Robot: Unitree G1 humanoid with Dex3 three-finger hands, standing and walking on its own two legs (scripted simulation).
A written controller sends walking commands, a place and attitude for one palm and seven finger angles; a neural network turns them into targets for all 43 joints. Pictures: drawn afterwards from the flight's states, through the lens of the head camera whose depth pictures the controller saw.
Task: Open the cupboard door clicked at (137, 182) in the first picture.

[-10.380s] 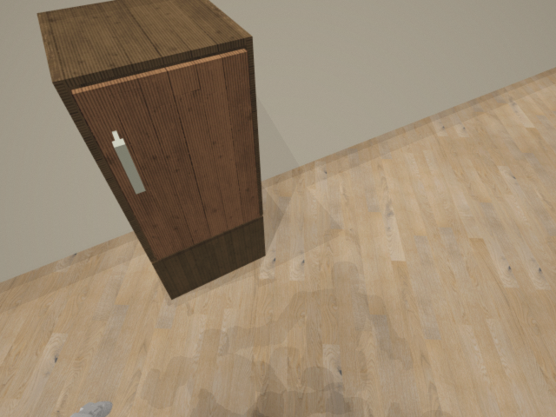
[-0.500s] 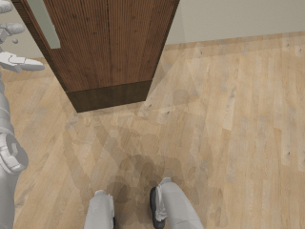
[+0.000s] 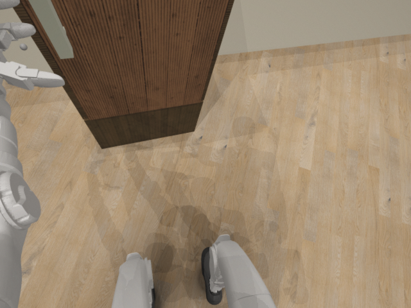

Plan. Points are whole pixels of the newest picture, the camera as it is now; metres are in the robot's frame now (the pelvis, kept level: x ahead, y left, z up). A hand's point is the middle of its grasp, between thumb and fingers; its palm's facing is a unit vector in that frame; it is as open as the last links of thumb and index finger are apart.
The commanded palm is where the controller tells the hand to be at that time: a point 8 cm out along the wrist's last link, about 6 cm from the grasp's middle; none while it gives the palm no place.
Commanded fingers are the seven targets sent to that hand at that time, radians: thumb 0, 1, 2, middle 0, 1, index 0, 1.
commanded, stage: slide the fingers in behind the handle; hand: left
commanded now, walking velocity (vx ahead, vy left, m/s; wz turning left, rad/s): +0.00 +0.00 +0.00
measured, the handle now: (50, 12) +0.62 +0.20 +0.07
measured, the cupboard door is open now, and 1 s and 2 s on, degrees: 0 0 0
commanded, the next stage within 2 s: close the thumb around the handle in 1.36 s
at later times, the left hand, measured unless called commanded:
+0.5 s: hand (45, 44) +0.56 +0.21 +0.06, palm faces +0.13 -0.99 -0.01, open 14.0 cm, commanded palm +0.54 +0.23 +0.06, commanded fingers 0.00 -0.50 0.30 -0.30 -1.20 -0.30 -1.20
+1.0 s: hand (71, 44) +0.57 +0.17 +0.06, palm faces +0.13 -0.99 -0.02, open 14.0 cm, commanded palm +0.54 +0.20 +0.06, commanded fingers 0.00 -0.50 0.30 -0.30 -1.20 -0.30 -1.20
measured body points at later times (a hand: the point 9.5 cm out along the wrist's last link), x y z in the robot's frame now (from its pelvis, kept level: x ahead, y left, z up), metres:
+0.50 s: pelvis +0.01 +0.00 +0.00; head +0.19 +0.03 +0.41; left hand +0.55 +0.26 +0.06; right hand -0.01 -0.26 -0.10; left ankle +0.00 +0.11 -0.63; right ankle +0.06 -0.14 -0.63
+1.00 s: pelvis +0.00 +0.00 +0.00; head +0.18 +0.03 +0.41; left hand +0.55 +0.22 +0.06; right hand -0.01 -0.26 -0.10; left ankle +0.00 +0.11 -0.63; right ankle +0.06 -0.14 -0.63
